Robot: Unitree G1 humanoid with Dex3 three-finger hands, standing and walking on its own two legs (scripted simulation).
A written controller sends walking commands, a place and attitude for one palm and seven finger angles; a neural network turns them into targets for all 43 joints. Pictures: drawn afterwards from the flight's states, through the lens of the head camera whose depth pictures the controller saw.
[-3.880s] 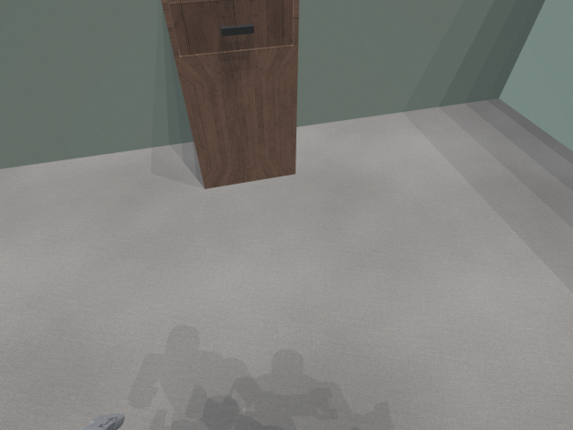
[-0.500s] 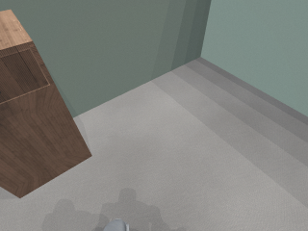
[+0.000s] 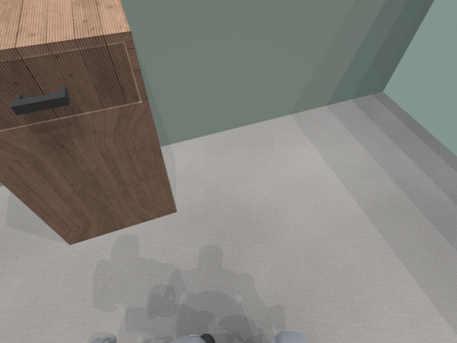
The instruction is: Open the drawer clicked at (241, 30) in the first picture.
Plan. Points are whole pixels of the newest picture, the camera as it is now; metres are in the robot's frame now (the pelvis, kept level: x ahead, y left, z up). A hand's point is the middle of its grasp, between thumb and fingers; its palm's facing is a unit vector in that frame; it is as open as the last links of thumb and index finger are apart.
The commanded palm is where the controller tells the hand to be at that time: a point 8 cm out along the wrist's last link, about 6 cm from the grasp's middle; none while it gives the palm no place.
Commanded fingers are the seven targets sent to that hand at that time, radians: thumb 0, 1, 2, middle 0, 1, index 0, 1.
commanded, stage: turn to face it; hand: left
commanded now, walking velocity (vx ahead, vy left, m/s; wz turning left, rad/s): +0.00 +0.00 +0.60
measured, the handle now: (41, 97) +0.63 +0.50 +0.02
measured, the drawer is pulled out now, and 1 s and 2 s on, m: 0.00 0.00 0.00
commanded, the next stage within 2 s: take the last steps up to it in 0.54 s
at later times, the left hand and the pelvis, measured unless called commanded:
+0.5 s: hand out of the picture -0.01 +0.12 -0.14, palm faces +0.31 -0.91 -0.28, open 7.3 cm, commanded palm none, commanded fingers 0.00 0.90 0.90 -0.20 -0.30 -0.20 -0.30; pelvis +0.00 -0.08 +0.01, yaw +18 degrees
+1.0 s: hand out of the picture -0.04 +0.14 -0.15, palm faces +0.42 -0.88 -0.23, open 7.4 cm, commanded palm none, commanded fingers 0.00 0.90 0.90 -0.20 -0.30 -0.20 -0.30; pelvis +0.00 -0.05 +0.01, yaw +24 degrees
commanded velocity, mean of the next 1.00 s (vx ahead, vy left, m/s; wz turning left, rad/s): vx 0.11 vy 0.03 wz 0.29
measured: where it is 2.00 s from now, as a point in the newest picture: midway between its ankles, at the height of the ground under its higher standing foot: (196, 334)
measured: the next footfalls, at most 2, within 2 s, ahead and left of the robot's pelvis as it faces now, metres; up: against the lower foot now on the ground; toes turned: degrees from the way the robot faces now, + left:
right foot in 0.18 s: +0.04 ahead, -0.17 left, +0.00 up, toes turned +5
left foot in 0.64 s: -0.03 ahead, +0.06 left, +0.00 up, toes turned +26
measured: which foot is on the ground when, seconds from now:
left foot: down 0.00-0.18, up 0.20-0.62, down 0.64-1.00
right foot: up 0.00-0.16, down 0.18-0.66, up 0.68-1.00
